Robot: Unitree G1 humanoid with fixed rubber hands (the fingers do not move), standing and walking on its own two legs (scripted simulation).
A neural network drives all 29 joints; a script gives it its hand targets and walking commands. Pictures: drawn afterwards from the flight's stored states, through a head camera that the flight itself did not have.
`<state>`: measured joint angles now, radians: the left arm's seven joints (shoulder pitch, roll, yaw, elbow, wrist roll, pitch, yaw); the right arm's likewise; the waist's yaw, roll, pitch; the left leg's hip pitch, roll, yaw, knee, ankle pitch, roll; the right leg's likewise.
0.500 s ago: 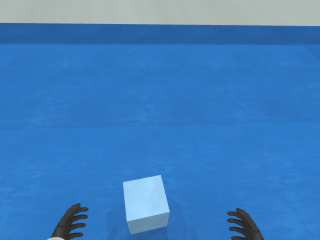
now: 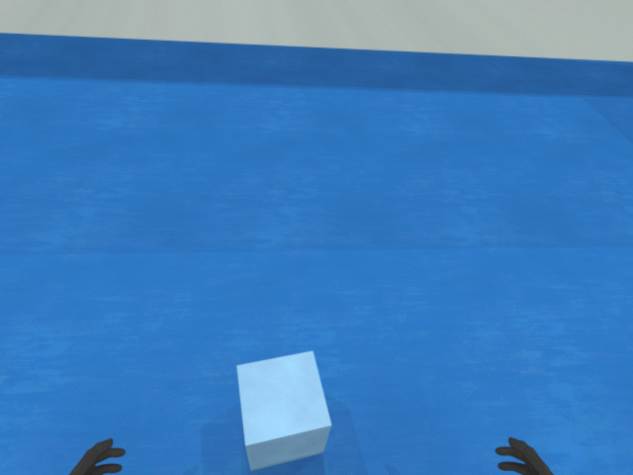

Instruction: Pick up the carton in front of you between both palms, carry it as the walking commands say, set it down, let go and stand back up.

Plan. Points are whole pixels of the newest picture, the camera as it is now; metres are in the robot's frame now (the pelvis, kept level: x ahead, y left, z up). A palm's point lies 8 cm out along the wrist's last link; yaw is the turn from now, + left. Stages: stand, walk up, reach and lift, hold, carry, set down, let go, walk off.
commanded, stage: stand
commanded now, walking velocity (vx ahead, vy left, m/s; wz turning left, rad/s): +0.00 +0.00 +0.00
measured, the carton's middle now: (281, 411) +0.44 +0.04 -0.65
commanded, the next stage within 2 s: none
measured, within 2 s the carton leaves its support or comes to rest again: neither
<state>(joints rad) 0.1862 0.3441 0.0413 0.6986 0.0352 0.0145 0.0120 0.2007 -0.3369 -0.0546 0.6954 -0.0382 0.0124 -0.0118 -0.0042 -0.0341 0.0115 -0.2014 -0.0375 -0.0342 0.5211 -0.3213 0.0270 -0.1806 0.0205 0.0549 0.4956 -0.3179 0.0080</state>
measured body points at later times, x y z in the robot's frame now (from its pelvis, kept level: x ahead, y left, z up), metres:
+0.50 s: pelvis +0.00 +0.00 +0.01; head +0.00 +0.02 +0.45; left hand +0.13 +0.30 -0.11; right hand +0.12 -0.30 -0.09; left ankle -0.03 +0.10 -0.74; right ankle -0.03 -0.13 -0.74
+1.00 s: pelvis -0.02 +0.00 +0.01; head -0.02 +0.01 +0.46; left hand +0.09 +0.31 -0.11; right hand +0.08 -0.31 -0.10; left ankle -0.03 +0.10 -0.74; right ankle -0.03 -0.13 -0.74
